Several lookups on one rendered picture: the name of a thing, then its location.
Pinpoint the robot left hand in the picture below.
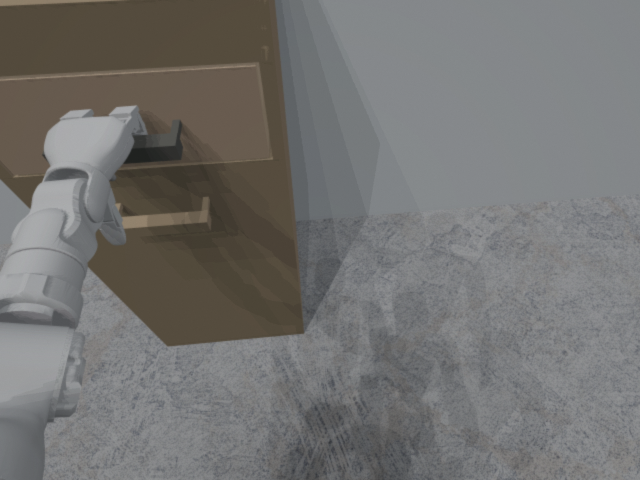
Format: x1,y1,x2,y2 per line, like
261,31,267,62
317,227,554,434
44,106,148,245

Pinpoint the handle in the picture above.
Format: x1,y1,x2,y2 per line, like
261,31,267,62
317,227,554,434
122,210,212,238
42,119,183,164

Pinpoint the robot left forearm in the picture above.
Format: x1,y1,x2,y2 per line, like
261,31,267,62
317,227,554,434
0,161,111,330

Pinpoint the robot left upper arm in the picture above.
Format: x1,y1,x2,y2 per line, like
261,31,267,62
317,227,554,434
0,322,86,480

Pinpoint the cabinet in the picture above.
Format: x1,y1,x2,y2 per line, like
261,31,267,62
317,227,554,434
0,0,304,346

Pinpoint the drawer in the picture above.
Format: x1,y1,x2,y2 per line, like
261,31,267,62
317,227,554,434
0,62,269,175

